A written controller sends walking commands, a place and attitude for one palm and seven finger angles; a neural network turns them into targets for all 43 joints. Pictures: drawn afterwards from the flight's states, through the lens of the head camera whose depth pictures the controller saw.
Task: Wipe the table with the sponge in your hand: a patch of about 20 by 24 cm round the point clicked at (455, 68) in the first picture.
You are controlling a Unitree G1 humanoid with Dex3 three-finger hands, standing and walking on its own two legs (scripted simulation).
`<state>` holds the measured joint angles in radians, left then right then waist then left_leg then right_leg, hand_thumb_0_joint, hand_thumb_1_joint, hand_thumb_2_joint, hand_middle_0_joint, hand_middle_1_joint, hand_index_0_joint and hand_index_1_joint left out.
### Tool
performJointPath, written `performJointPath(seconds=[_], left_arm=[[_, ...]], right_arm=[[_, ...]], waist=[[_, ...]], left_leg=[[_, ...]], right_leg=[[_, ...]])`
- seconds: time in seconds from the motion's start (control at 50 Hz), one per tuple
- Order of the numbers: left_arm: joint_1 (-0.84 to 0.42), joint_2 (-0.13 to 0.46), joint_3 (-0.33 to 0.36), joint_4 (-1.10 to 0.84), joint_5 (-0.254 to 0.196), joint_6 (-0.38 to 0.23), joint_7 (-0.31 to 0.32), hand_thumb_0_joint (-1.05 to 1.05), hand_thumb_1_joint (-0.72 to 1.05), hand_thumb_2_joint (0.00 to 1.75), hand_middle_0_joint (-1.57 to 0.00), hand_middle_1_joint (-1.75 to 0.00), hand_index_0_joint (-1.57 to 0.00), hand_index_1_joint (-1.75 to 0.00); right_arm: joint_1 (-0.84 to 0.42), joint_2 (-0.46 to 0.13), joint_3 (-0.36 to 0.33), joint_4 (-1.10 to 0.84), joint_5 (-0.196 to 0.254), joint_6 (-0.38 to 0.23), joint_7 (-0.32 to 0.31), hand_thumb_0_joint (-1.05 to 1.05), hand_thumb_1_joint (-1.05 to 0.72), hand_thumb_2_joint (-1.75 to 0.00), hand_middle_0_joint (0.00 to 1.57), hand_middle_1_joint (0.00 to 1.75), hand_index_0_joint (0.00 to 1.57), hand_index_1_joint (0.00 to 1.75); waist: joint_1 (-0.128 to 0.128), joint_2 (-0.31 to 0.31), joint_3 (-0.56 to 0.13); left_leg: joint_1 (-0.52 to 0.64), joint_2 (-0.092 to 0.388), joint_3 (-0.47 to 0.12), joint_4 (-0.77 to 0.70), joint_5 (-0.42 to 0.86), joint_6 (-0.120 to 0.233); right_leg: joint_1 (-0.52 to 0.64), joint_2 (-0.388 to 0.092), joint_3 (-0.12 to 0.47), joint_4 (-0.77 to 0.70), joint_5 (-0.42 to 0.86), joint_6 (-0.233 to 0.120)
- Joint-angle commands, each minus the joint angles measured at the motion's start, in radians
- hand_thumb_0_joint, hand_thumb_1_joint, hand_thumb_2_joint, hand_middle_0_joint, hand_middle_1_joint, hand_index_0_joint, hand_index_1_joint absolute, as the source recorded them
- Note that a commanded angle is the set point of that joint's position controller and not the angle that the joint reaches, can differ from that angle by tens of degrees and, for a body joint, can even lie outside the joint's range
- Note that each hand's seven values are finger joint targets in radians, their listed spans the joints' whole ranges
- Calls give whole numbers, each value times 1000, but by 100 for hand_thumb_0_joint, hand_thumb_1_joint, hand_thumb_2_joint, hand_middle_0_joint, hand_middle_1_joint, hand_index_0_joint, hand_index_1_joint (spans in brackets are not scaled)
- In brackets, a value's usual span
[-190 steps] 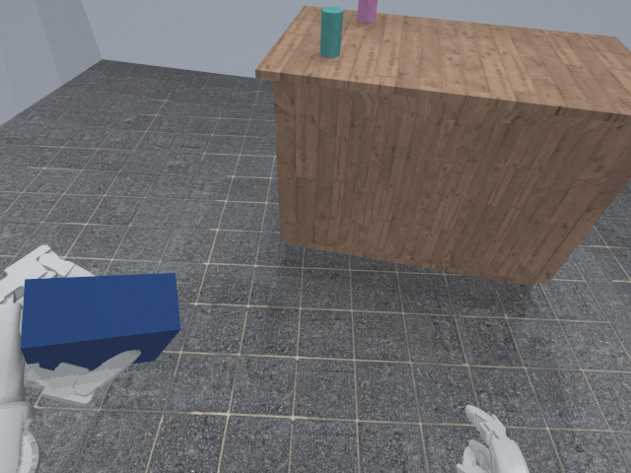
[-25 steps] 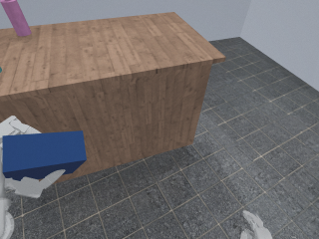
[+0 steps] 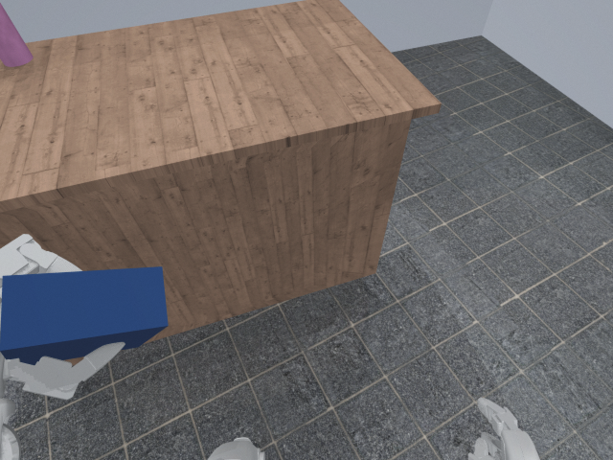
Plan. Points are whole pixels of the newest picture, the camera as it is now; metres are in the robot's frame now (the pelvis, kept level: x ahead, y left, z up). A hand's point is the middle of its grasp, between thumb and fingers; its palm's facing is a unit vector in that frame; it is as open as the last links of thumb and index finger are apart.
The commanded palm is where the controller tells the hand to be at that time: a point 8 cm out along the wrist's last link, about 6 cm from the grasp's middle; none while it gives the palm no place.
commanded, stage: take the last steps up to it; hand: left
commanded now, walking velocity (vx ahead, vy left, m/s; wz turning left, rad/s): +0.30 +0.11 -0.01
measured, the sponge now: (106, 316) +0.22 +0.20 +0.15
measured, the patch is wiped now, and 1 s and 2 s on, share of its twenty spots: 0.00 0.00 0.00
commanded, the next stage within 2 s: come to a stop and stand still in 1.06 s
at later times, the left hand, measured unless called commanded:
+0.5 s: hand (124, 215) +0.33 +0.22 +0.17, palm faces +0.40 -0.78 -0.48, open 9.4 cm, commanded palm +0.28 +0.27 +0.17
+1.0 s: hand (133, 146) +0.44 +0.25 +0.17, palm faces +0.39 -0.83 -0.40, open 9.4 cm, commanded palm +0.38 +0.29 +0.17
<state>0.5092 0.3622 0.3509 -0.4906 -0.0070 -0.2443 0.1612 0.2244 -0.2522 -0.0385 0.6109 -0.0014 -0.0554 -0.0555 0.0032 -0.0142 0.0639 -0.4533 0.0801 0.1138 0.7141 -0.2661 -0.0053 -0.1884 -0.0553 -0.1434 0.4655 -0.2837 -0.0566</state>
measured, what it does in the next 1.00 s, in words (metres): walks ahead: left foot, then right foot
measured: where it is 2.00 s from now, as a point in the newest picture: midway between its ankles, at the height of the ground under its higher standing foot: (312, 451)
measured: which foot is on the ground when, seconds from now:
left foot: up 0.00-0.10, down 0.12-0.44, up 0.46-0.80, down 0.82-1.00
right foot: down 0.00-0.12, up 0.14-0.40, down 0.42-0.84, up 0.86-1.00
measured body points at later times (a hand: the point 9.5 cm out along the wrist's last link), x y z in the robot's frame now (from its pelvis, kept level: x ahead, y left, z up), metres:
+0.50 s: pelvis +0.11 -0.01 -0.02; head +0.14 -0.04 +0.43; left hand +0.31 +0.26 +0.19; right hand +0.26 -0.22 -0.14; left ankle +0.08 +0.13 -0.70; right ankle +0.14 -0.09 -0.74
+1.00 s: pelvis +0.21 +0.02 -0.01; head +0.24 +0.03 +0.44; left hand +0.42 +0.29 +0.19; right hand +0.38 -0.20 -0.09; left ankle +0.25 +0.14 -0.74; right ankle +0.20 -0.09 -0.69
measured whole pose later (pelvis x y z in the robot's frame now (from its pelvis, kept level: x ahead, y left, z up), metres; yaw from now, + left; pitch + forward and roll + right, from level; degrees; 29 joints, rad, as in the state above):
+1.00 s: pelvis +0.21 +0.02 -0.01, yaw -2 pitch -1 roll +0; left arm 0.43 0.38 0.38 -0.54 -0.02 -0.22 0.17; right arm 0.18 -0.14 0.01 0.59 0.01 -0.08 -0.04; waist -0.01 -0.03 0.06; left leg -0.30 0.08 0.16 0.55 -0.23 0.01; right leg -0.42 -0.07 -0.10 0.99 -0.48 0.03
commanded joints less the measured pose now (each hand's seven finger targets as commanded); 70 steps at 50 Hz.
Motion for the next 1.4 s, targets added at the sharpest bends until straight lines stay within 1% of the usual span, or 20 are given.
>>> performJointPath(seconds=[0.0,0.06,0.1,0.14,0.24,0.36,0.38,0.42,0.44,0.48,0.56,0.76,0.84,0.94,1.08,1.1,1.14,1.16,1.24,1.38], left_arm=[[-108,166,113,-220,-14,-42,36,0,10,130,-120,-160,-120,-160],[-159,168,106,-241,-12,-46,39,0,10,130,-120,-160,-120,-160],[-158,165,108,-279,-16,-61,37,0,10,130,-120,-160,-120,-160],[-129,203,125,-222,-11,-59,21,0,10,130,-120,-160,-120,-160],[-45,157,122,-310,-17,-57,11,0,10,130,-120,-160,-120,-160],[-79,141,121,-156,-15,-31,11,0,10,130,-120,-160,-120,-160],[-109,143,113,-146,-9,-26,10,0,10,130,-120,-160,-120,-160],[-123,217,170,-107,-11,-19,18,0,10,130,-120,-160,-120,-160],[-171,199,147,-134,-26,-27,10,0,10,130,-120,-160,-120,-160],[-180,217,167,-186,-21,-44,6,0,10,130,-120,-160,-120,-160],[-85,177,141,-191,-10,-66,8,0,10,130,-120,-160,-120,-160],[-97,175,140,-255,-17,-51,40,0,10,130,-120,-160,-120,-160],[-136,202,133,-222,-12,-66,25,0,10,130,-120,-160,-120,-160],[-53,153,109,-340,-19,-52,11,0,10,130,-120,-160,-120,-160],[-102,158,125,-182,-23,-13,13,0,10,130,-120,-160,-120,-160],[-122,159,118,-164,-17,-13,12,0,10,130,-120,-160,-120,-160],[-149,197,142,-126,-22,1,14,0,10,130,-120,-160,-120,-160],[-167,185,123,-134,-31,0,9,0,10,130,-120,-160,-120,-160],[-102,175,127,-178,-16,-23,23,0,10,130,-120,-160,-120,-160],[13,192,172,-290,-22,-22,43,0,10,130,-120,-160,-120,-160]], right_arm=[[-86,-42,-15,-166,4,-63,-7,0,-90,-90,20,30,20,30],[-62,-62,-27,-163,5,-61,-18,0,-90,-90,20,30,20,30],[-62,-88,-37,-174,12,-63,-12,0,-90,-90,20,30,20,30],[-85,-63,-19,-157,0,-68,-9,0,-90,-90,20,30,20,30],[-83,-58,-17,-132,8,-93,-1,0,-90,-90,20,30,20,30],[-85,-59,-10,-120,9,-88,-20,0,-90,-90,20,30,20,30],[-90,-53,-9,-127,12,-83,-22,0,-90,-90,20,30,20,30],[-111,-28,0,-140,11,-75,-16,0,-90,-90,20,30,20,30],[-110,-60,-21,-124,7,-78,-5,0,-90,-90,20,30,20,30],[-116,-41,-1,-102,8,-62,1,0,-90,-90,20,30,20,30],[-121,-46,-2,-107,0,-43,0,0,-90,-90,20,30,20,30],[-66,-51,-30,-169,4,-48,-17,0,-90,-90,20,30,20,30],[-84,-70,-25,-167,6,-56,-15,0,-90,-90,20,30,20,30],[-80,-60,-21,-146,14,-81,2,0,-90,-90,20,30,20,30],[-89,-54,2,-138,12,-73,-24,0,-90,-90,20,30,20,30],[-89,-47,2,-132,12,-67,-26,0,-90,-90,20,30,20,30],[-103,-21,16,-148,8,-62,-20,0,-90,-90,20,30,20,30],[-106,-50,-2,-140,8,-65,-8,0,-90,-90,20,30,20,30],[-132,-17,32,-124,6,-44,-3,0,-90,-90,20,30,20,30],[-120,-26,7,-191,3,-20,-18,0,-90,-90,20,30,20,30]], waist=[[18,-130,-142],[-10,-15,-168],[-15,299,-224],[-15,291,-167],[2,243,-144],[2,172,-144],[3,101,-154],[23,-326,-152],[18,-307,-141],[7,-129,-133],[-6,-98,-136],[-4,-66,-176],[-11,332,-181],[1,265,-178],[0,150,-157],[-3,88,-152],[4,-281,-131],[9,-300,-125],[-8,-115,-167],[11,-126,-237]], left_leg=[[50,-24,46,-137,-1,9],[300,-30,57,-289,79,32],[590,267,-377,-339,367,189],[461,356,-517,-424,208,283],[281,224,-175,-417,178,200],[152,163,-50,-273,-25,108],[98,120,-12,-151,-79,85],[-242,-55,19,342,-293,15],[-250,-23,-108,477,-244,1],[-268,17,-149,541,-168,-13],[-171,28,-77,340,-50,-22],[246,-42,78,-264,98,8],[413,346,-495,-419,218,256],[317,212,-178,-374,297,186],[161,168,-77,-285,-13,100],[119,131,-56,-197,-77,76],[-109,-58,22,166,-268,-4],[-122,-46,-67,332,-255,-16],[-67,-24,-94,331,-172,-40],[85,-55,-17,-79,-58,-35]], right_leg=[[136,-252,248,-117,218,-96],[27,-178,171,89,250,-36],[-324,2,41,505,-173,61],[-448,-21,130,735,-322,61],[-314,-44,48,479,-140,80],[8,27,-64,81,-15,87],[75,-5,-2,7,-23,65],[224,-370,649,-195,-9,-121],[181,-402,689,-231,-48,-133],[162,-378,527,-180,72,-146],[103,-286,212,-139,401,-86],[55,-202,122,42,280,-25],[-373,-9,98,677,-363,66],[-295,-27,46,500,-167,85],[0,26,-31,61,-35,90],[43,-16,36,-34,-5,71],[109,-316,539,-182,120,-78],[95,-368,588,-203,213,-108],[137,-290,241,-53,755,-72],[189,-255,172,4,770,-55]])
